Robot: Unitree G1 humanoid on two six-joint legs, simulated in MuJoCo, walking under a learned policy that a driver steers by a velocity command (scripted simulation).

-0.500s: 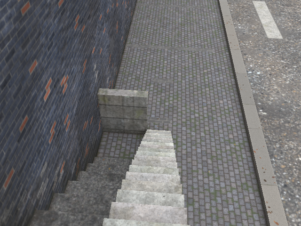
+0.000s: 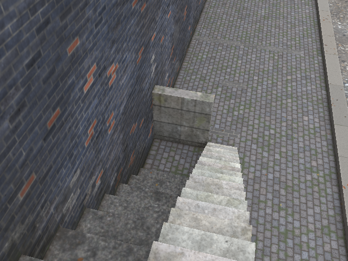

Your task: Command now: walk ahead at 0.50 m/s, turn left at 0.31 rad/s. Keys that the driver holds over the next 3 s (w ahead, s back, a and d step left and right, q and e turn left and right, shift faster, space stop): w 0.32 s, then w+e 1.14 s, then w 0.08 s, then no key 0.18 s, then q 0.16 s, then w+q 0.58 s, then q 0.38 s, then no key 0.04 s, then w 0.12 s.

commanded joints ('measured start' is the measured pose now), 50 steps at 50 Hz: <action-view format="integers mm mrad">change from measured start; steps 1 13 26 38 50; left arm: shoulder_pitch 278 145 63 -297 323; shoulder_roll -8 -55 -24 9 290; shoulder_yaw -46 -50 -5 93 119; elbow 77 -2 -121 -229 -84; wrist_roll -20 23 1 38 41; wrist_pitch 2 -26 138 91 58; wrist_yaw -42 108 82 115 128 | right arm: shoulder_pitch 41 -152 37 194 -114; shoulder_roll -169 -124 -163 -107 -276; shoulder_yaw -71 -106 -49 1 -42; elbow -52 18 85 230 -57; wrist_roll -41 -39 -99 -95 -87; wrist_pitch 9 -83 -67 -55 -29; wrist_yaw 10 83 91 55 77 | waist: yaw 35 143 80 -148 169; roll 42 70 128 98 -199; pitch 87 98 111 188 -42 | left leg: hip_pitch -551 426 244 532 -609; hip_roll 82 48 457 445 280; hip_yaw -46 9 -4 17 -11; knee -31 -1702 -1877 -1431 -252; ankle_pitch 294 1412 1175 777 137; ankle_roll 44 -58 84 -80 -183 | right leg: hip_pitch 95 -240 -303 -515 650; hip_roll -294 -80 -110 -85 -171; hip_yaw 263 76 94 136 505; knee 49 292 482 66 -56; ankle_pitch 1122 274 339 716 619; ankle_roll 82 -29 153 22 -116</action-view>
